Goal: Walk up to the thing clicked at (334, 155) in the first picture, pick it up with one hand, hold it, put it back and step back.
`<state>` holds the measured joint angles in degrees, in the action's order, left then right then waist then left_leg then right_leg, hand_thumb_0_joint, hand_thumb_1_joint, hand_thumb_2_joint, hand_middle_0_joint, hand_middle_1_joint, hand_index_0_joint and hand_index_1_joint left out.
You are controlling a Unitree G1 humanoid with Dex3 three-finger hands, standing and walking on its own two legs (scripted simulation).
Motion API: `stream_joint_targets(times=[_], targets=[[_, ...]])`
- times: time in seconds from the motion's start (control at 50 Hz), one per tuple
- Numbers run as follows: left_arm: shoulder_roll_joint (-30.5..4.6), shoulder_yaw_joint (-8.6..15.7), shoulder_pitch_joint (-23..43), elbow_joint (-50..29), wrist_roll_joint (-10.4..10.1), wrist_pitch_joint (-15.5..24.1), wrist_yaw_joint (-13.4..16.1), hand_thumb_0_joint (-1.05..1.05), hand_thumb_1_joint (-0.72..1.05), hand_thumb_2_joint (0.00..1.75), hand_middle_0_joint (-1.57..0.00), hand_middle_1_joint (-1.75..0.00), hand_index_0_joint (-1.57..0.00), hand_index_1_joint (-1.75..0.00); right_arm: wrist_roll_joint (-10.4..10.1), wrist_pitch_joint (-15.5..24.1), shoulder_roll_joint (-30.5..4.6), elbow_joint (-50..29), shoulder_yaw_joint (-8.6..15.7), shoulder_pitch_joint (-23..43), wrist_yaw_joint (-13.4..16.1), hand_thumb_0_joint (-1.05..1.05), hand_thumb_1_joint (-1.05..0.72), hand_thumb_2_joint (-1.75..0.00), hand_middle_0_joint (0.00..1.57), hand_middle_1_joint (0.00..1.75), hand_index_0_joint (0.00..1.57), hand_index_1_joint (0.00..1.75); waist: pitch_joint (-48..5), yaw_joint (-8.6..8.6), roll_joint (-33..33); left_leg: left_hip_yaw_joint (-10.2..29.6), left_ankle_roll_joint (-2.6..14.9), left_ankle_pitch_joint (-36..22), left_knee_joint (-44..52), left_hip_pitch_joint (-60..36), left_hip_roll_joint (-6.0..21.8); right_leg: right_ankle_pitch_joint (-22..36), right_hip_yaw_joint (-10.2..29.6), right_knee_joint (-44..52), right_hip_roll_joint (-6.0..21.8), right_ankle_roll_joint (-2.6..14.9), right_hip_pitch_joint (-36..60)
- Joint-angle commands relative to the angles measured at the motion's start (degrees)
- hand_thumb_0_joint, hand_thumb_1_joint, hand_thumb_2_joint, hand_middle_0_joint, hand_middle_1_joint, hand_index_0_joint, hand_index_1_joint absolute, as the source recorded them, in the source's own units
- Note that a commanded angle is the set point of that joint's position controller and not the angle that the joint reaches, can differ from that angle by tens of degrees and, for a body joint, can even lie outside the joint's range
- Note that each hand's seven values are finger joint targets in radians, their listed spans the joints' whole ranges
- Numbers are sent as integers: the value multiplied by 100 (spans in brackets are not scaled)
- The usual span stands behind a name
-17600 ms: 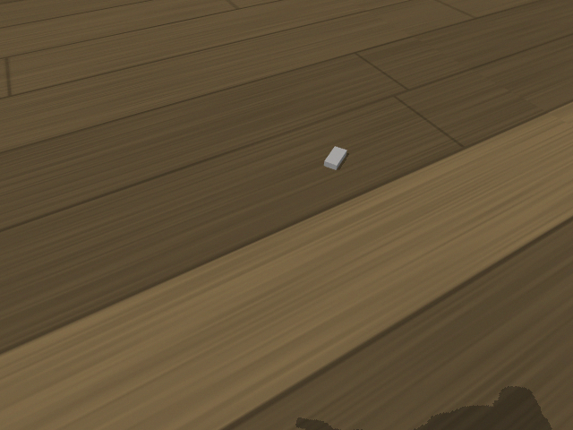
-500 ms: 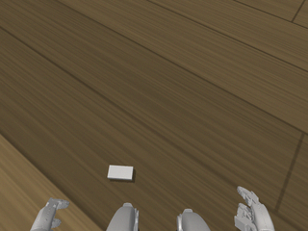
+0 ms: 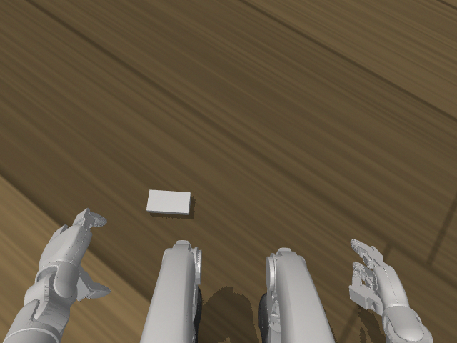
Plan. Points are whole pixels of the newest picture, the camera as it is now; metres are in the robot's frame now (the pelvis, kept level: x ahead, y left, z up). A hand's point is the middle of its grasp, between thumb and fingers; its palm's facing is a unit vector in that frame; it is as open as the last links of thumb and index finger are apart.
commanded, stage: rise first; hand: left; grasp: from above
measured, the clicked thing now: (169, 202) +0.45 +0.21 -0.52
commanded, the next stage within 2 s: none
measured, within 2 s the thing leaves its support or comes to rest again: neither
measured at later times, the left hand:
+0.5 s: hand (123, 227) +0.33 +0.28 -0.30, palm faces -0.50 -0.16 -0.85, open 14.1 cm
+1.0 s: hand (135, 216) +0.37 +0.27 -0.36, palm faces -0.48 +0.00 -0.88, open 14.1 cm
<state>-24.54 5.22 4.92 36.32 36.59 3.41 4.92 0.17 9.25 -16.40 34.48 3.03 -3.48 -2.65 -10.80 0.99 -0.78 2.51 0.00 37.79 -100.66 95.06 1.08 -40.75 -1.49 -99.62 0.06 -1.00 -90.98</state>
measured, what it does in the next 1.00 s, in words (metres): lowers itself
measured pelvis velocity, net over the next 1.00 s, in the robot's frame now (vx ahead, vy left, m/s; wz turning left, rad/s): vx -0.04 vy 0.00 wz -0.10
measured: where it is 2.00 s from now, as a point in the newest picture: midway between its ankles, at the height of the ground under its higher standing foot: (229, 340)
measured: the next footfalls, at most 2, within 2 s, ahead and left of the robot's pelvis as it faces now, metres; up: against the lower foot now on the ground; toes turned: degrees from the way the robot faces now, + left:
none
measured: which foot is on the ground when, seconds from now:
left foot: down 0.00-1.00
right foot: down 0.00-1.00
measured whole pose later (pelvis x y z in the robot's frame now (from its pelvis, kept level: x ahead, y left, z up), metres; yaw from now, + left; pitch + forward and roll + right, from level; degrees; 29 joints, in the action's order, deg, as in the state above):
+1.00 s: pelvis -0.04 +0.00 -0.20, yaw -6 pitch +32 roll -7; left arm -38.1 5.0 43.4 75.9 74.8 18.8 23.9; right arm 8.0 1.2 -14.1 45.2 1.1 -4.6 -6.5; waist -5.0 7.1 1.2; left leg 7.1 -0.1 37.2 -135.8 131.5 1.5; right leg -40.3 -4.4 -133.1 -2.0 -1.4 -125.7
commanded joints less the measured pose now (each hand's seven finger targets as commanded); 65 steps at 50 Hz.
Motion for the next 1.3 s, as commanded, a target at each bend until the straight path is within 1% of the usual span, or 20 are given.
stream_joint_targets(times=[0.0, 0.08, 0.1, 0.18, 0.26, 0.32, 0.34, 0.36, 0.42, 0.44, 0.46, 0.52, 0.54, 0.6, 0.72, 0.92, 0.96, 1.1, 1.24, 1.28], targets=[[-1524, 553, 919, -281, 541, 370, 325, 0, -60, 103, -9, -104, -7, -105, -24, 132, -975, -306, 460, -509, -8, 0, -92, -91, 20, 30, 20, 30, -3093, -98, -462, 51, 78, -1797, 628, -2020, -69, 1725, -131, 524, -184, 284, 451], [-1702, 447, 1916, 165, 933, 591, 427, 0, -60, 103, -9, -104, -8, -105, 39, 39, -936, -90, 463, -611, -44, 0, -93, -91, 20, 30, 20, 30, -3193, 18, -150, -115, 153, -1287, -23, -1105, -97, 1435, -104, 293, -219, 248, 272], [-1940, 573, 2126, 137, 1005, 660, 473, 0, -56, 101, -10, -103, -9, -104, 54, 9, -938, -51, 483, -640, -45, 0, -91, -91, 20, 30, 20, 30, -3308, -93, -92, -165, 169, -1217, -157, -982, -93, 1377, -83, 272, -221, 234, 323], [-2198, 566, 2849, 546, 1439, 860, 612, 0, -55, 103, -8, -103, -7, -104, 97, -120, -971, 88, 500, -765, -51, 0, -88, -90, 20, 30, 20, 30, -3561, -59, -170, -180, 158, -951, -484, -670, -90, 1079, -149, -37, -249, 252, 26], [-2185, 451, 3169, 1133, 1780, 976, 727, 0, -55, 104, -5, -103, -5, -104, 158, -303, -996, 344, 493, -965, -82, 0, -87, -90, 20, 30, 20, 30, -3282, 42, -384, -104, 153, -631, -691, -393, -86, 786, -287, -400, -266, 289, -605], [-2507, 513, 3754, 1098, 2011, 1105, 871, 0, -55, 104, -5, -102, -5, -103, 197, -440, -1014, 272, 468, -892, -108, 0, -87, -90, 20, 30, 20, 30, -3398, 43, -531, 15, 138, -382, -744, -387, -76, 558, -394, -665, -287, 319, -875], [-2409, 456, 3463, 1727, 2114, 1077, 910, 0, -55, 104, -5, -102, -5, -102, 220, -511, -1015, 467, 453, -999, -118, 0, -88, -90, 20, 30, 20, 30, -3087, 119, -460, 17, 152, -216, -807, -228, -75, 417, -407, -689, -287, 312, -1078], [-2345, 335, 3883, 1484, 2103, 1158, 941, 0, -55, 104, -5, -102, -5, -102, 243, -535, -1016, 400, 450, -973, -133, 0, -87, -90, 20, 30, 20, 30, -2981, 261, -461, 13, 165, -56, -878, -22, -89, 258, -413, -702, -293, 310, -1190], [-2700, 411, 4433, 1391, 2348, 1291, 1100, 0, -57, 106, -5, -99, -5, -100, 309, -614, -1003, 445, 399, -967, -135, 0, -89, -90, 20, 30, 20, 30, -3169, 213, -586, -61, 171, -121, -1108, 68, -117, 218, -374, -780, -281, 321, -1251], [-2757, 462, 4157, 1904, 2464, 1275, 1152, 0, -57, 105, -5, -99, -5, -100, 318, -648, -1034, 534, 379, -1033, -140, 0, -89, -90, 20, 30, 20, 30, -3125, 214, -612, -45, 165, -73, -1150, 116, -121, 182, -410, -877, -296, 330, -1333], [-2630, 360, 4467, 1623, 2480, 1347, 1197, 0, -57, 105, -5, -98, -5, -99, 345, -639, -1028, 474, 385, -979, -149, 0, -89, -90, 20, 30, 20, 30, -3162, 249, -728, -19, 149, -162, -1187, 13, -113, 316, -444, -958, -283, 336, -1461], [-2545, 242, 4500, 2262, 2724, 1386, 1340, 0, -57, 105, -5, -97, -5, -98, 412, -670, -1081, 646, 349, -1053, -169, 0, -89, -90, 20, 30, 20, 30, -2764, 395, -782, 107, 137, 50, -1231, 210, -103, 232, -554, -1200, -273, 347, -1889], [-2754, 344, 4555, 2410, 2830, 1391, 1402, 0, -57, 105, -6, -97, -5, -98, 431, -687, -1069, 671, 315, -1059, -178, 0, -90, -90, 20, 30, 20, 30, -2820, 323, -829, 74, 139, 74, -1270, 254, -119, 199, -545, -1220, -282, 359, -1891], [-2709, 244, 4824, 2498, 3016, 1437, 1523, 0, -56, 104, -7, -95, -6, -96, 505, -700, -1082, 718, 298, -1089, -216, 0, -90, -90, 20, 30, 20, 30, -2902, 431, -886, 43, 139, -207, -1469, 225, -108, 444, -574, -1337, -273, 349, -1938], [-2819, 260, 5007, 2895, 3381, 1476, 1762, 0, -54, 101, -7, -97, -7, -96, 632, -717, -1097, 857, 282, -1150, -262, 0, -90, -90, 20, 30, 20, 30, -3067, 438, -1118, 0, 126, -573, -1734, 213, -104, 807, -620, -1604, -290, 347, -2001], [-2815, 203, 5407, 3190, 3758, 1572, 2123, 0, -54, 101, -7, -97, -7, -97, 768, -742, -1076, 933, 246, -1078, -319, 0, -90, -90, 20, 30, 20, 30, -3124, 552, -1168, -6, 134, -654, -2066, 379, -88, 900, -690, -1861, -351, 334, -2206], [-2761, 219, 5373, 3460, 3744, 1550, 2206, 0, -53, 100, -7, -97, -8, -97, 814, -730, -1095, 986, 221, -1103, -320, 0, -90, -90, 20, 30, 20, 30, -2915, 661, -926, 6, 166, -566, -2134, 607, -78, 825, -702, -1841, -351, 306, -2255], [-2763, 249, 5511, 3591, 3767, 1455, 2419, 0, -51, 98, -8, -99, -9, -97, 901, -648, -1097, 968, 144, -1045, -343, 0, -90, -90, 20, 30, 20, 30, -3084, 690, -1127, 12, 157, -792, -2310, 543, -69, 1082, -739, -2064, -341, 281, -2237], [-2883, 294, 5623, 3595, 3677, 1339, 2426, 0, -52, 99, -7, -98, -8, -98, 907, -624, -1065, 971, 116, -965, -342, 0, -90, -90, 20, 30, 20, 30, -2986, 672, -1178, -15, 165, -568, -2400, 779, -58, 912, -694, -2082, -346, 300, -2313], [-2839, 266, 5492, 3655, 3688, 1313, 2400, 0, -52, 98, -7, -100, -9, -99, 937, -618, -1054, 986, 85, -1064, -353, 0, -90, -90, 20, 30, 20, 30, -3013, 729, -994, -33, 192, -790, -2501, 909, -64, 1187, -675, -2060, -359, 266, -2036]])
